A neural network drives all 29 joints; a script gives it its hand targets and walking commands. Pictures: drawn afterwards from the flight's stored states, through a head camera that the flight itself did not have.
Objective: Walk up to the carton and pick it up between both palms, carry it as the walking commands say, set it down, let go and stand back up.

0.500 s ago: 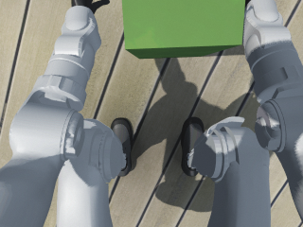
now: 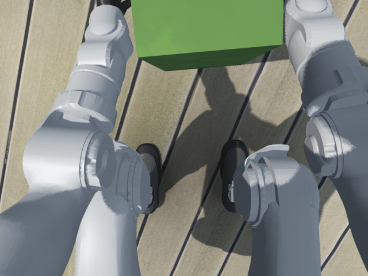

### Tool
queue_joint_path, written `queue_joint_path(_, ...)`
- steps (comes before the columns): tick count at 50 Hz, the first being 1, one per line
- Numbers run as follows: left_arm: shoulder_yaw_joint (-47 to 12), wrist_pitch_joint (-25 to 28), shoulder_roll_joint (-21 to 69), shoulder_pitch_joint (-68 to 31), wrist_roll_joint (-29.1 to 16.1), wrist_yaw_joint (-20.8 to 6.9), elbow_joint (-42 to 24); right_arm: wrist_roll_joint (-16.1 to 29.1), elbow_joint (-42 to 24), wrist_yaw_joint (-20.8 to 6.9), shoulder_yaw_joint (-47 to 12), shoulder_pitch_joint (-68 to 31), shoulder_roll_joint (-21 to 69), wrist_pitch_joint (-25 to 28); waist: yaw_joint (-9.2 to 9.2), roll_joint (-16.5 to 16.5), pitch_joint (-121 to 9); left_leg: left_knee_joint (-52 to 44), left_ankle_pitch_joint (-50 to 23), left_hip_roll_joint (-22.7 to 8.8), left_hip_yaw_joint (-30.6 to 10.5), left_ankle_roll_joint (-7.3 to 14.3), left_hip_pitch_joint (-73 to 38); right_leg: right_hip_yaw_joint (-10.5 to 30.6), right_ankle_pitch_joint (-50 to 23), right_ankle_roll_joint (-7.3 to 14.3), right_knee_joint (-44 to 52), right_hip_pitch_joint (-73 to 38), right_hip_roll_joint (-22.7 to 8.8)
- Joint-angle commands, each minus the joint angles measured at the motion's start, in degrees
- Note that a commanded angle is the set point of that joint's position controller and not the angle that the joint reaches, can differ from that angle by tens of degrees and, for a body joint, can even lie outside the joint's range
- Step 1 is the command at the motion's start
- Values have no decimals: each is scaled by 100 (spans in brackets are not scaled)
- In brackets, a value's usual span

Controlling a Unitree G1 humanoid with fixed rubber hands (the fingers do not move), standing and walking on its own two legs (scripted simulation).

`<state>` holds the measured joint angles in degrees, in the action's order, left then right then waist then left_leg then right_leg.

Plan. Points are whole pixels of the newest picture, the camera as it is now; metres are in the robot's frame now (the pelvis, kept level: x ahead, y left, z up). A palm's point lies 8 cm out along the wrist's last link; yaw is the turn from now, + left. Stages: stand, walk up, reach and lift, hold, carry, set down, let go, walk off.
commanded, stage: reach and lift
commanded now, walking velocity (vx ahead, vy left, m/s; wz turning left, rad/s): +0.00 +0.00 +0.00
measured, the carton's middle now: (202, 22) +0.53 -0.03 -0.24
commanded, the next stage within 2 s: none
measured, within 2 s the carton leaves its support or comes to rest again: leaves its support in 0.44 s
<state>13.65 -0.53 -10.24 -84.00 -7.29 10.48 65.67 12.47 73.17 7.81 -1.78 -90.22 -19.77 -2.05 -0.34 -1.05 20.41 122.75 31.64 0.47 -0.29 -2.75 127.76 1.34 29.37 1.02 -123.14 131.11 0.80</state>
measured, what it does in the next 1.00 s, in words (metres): stands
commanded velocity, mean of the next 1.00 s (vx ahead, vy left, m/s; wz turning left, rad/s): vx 0.00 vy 0.00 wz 0.00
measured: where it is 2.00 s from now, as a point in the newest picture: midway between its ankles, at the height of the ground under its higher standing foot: (189, 188)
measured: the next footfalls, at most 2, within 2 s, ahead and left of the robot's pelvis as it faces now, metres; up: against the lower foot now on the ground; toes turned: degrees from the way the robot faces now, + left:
none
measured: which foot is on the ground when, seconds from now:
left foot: down 0.00-1.00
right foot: down 0.00-1.00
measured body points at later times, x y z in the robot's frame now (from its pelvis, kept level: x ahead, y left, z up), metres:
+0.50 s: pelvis +0.01 +0.01 -0.01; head +0.36 -0.02 +0.26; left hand +0.56 +0.14 -0.16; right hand +0.57 -0.15 -0.17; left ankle +0.12 +0.14 -0.34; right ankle +0.12 -0.11 -0.34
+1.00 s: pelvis +0.01 +0.01 +0.03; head +0.35 -0.02 +0.32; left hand +0.54 +0.13 -0.10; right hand +0.57 -0.15 -0.10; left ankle +0.12 +0.14 -0.34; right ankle +0.12 -0.11 -0.34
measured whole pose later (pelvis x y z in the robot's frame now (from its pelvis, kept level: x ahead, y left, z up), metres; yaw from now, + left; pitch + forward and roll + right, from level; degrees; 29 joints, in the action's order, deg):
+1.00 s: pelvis +0.01 +0.01 +0.03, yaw -1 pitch +44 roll +3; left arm 27.8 -15.9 -0.1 -68.7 6.4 8.7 39.3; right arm -6.2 53.5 4.7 15.4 -78.2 -10.7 -16.8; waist -0.8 -0.9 4.4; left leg 117.0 32.7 3.4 -1.2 -3.4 128.4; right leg 2.8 29.6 -0.8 -117.0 131.3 1.8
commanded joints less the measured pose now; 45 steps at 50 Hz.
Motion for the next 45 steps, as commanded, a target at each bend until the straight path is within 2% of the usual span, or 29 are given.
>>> queue_joint_path(1, -786, -254, 3961, -2607, 375, -1331, -968, -327, -1244, -1364, -574, -2501, 5045, -204, -509, 688, -6221, -736, -1091, 726, 595, 191, -2106, -86, -1345, -169, 820, -3871, 483)
queue_joint_path(7, -708, -597, 4955, -2391, 505, -1726, -1387, -490, -1679, -1797, -427, -2346, 5912, -499, -488, 683, -6436, -540, -1368, 789, 707, 256, -2132, -201, -1579, -175, 618, -3645, 565)
queue_joint_path(12, -884, -705, 5427, -2259, 331, -1859, -1554, -584, -1892, -1856, -410, -2158, 6062, -586, -262, 642, -6605, -486, -1552, 819, 691, 233, -2050, -217, -1843, -129, 553, -3686, 569)
queue_joint_path(18, -1247, -778, 5782, -2547, 79, -1833, -1920, -726, -2268, -1819, -438, -2073, 6063, -644, 54, 507, -7392, -504, -1775, 872, 654, 146, -2268, -320, -2103, -103, 523, -3985, 569)
queue_joint_path(23, -1621, -898, 6120, -2809, -44, -1741, -2314, -678, -2692, -1787, -536, -2253, 6176, -683, 162, 356, -8335, -597, -2100, 930, 633, 76, -2752, -457, -2326, -134, 566, -4206, 607)
queue_joint_path(27, -1657, -1060, 6318, -2694, 108, -1663, -2311, -749, -2832, -1819, -512, -2395, 6116, -767, 212, 246, -8432, -769, -2063, 962, 553, 56, -3133, -582, -1993, -137, 694, -3812, 604)
queue_joint_path(32, -1613, -1191, 6341, -2683, 380, -1568, -2420, -820, -2846, -1903, -509, -2462, 6208, -891, 179, 294, -8425, -977, -1881, 989, 501, 60, -3363, -631, -1683, -157, 899, -3529, 597)
queue_joint_path(37, -1685, -1247, 6233, -2933, 516, -1525, -2765, -798, -2774, -1912, -536, -2445, 6480, -1008, -9, 323, -8683, -1156, -1744, 986, 558, 61, -3421, -591, -1624, -176, 1085, -3710, 627)
queue_joint_path(41, -1735, -1303, 6205, -3053, 570, -1560, -2969, -832, -2694, -1876, -514, -2365, 6744, -1117, -109, 375, -8868, -1281, -1632, 977, 624, 64, -3327, -547, -1625, -191, 1235, -3981, 663)
queue_joint_path(45, -1742, -1393, 6280, -2998, 614, -1658, -2996, -976, -2603, -1823, -414, -2181, 6947, -1231, -91, 426, -8843, -1405, -1504, 970, 663, 63, -3087, -506, -1644, -198, 1394, -4219, 699)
